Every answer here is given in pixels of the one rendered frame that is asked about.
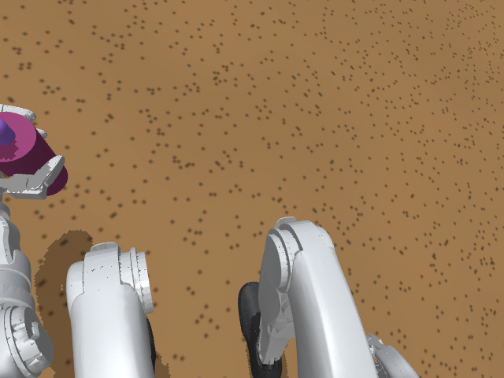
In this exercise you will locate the right robot hand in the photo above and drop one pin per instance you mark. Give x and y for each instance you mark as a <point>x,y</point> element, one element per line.
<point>390,363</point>

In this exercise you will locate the right robot foot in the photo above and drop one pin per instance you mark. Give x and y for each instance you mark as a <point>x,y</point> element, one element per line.
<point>249,316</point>

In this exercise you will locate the bottle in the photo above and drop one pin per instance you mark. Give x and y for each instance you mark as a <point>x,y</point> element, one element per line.
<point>23,150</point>

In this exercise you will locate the left robot hand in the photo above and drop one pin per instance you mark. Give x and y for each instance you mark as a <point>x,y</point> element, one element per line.
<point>27,186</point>

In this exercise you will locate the left robot arm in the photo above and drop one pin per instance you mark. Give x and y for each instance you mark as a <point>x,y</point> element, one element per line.
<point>25,347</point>

